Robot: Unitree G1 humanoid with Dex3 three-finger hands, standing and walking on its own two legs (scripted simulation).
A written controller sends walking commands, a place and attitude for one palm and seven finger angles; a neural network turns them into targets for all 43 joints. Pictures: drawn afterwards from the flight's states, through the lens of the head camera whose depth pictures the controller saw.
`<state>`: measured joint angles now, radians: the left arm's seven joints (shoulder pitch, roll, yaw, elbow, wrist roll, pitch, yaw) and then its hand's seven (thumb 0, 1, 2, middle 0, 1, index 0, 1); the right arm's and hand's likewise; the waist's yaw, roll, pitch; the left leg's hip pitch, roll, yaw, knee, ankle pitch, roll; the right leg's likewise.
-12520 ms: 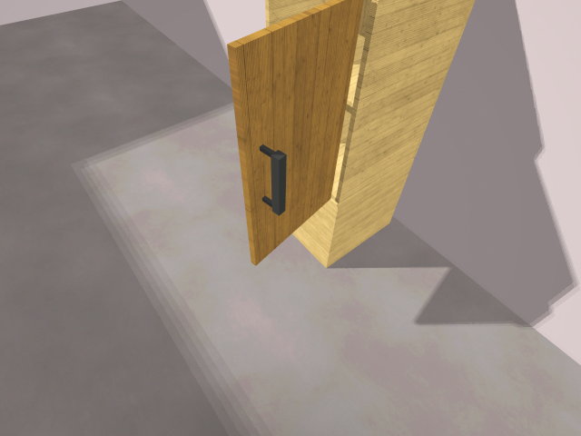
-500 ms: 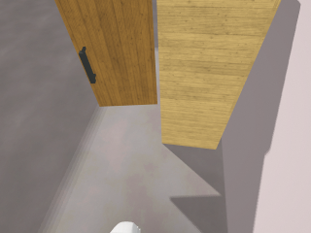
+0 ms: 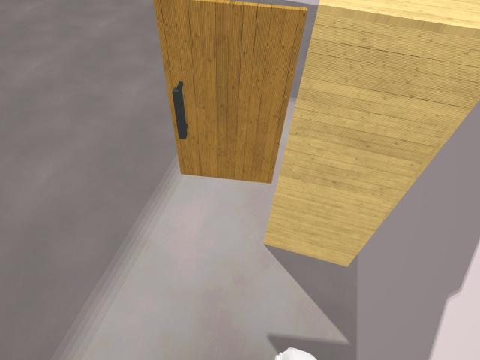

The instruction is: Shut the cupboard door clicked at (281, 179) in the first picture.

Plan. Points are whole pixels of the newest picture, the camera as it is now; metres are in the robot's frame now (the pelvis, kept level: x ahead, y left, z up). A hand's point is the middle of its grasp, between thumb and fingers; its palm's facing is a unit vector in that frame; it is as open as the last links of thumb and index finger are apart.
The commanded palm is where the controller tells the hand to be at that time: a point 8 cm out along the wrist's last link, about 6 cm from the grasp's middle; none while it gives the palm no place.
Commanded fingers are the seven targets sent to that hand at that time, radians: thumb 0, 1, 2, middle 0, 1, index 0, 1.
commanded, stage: take the last steps up to it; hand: left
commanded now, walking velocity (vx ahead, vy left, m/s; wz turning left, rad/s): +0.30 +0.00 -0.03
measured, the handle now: (181, 110) +0.74 +0.23 -0.04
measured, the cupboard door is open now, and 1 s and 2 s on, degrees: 100 100 100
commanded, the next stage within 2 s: come to a stop and stand still in 0.52 s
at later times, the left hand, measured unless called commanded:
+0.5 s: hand (183, 320) +0.22 +0.13 -0.17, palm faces +0.04 -0.97 -0.22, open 7.1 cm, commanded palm none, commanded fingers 0.00 0.90 0.90 -0.20 -0.30 -0.20 -0.30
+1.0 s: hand (170, 297) +0.27 +0.17 -0.19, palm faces +0.02 -0.97 -0.24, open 7.3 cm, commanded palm none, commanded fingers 0.00 0.90 0.90 -0.20 -0.30 -0.20 -0.30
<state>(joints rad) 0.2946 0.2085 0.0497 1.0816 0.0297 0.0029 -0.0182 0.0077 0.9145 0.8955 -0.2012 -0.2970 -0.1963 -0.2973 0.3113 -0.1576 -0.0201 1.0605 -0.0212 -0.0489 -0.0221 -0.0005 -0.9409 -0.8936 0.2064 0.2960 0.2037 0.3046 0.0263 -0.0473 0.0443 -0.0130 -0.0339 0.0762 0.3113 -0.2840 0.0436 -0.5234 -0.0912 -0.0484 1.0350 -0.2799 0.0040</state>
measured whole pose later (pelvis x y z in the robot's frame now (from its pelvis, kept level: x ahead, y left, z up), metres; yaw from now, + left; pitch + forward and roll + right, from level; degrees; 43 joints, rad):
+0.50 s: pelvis +0.17 -0.06 +0.00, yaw +1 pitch +0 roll +0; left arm 0.22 0.17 0.05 1.05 0.02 -0.08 0.02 -0.02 0.96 0.89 -0.21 -0.30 -0.20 -0.30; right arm 0.24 -0.15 -0.05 1.08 -0.03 -0.01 0.00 0.01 -0.92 -0.89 0.20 0.30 0.20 0.30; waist -0.02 0.01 0.07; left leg -0.51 0.10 0.04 0.92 -0.27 -0.03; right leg -0.17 0.01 -0.16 0.38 -0.22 -0.07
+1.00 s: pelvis +0.24 -0.03 -0.01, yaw -2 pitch +0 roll -1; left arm 0.22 0.20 0.07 1.01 0.02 0.06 0.03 0.00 0.91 0.90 -0.20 -0.30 -0.20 -0.30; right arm 0.07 -0.15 -0.04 1.01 -0.02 0.02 -0.05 -0.01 -0.93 -0.89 0.21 0.30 0.21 0.30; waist 0.02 -0.01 0.12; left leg -0.34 0.08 0.13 0.50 -0.16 0.02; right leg -0.44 -0.03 -0.01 1.03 -0.50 0.03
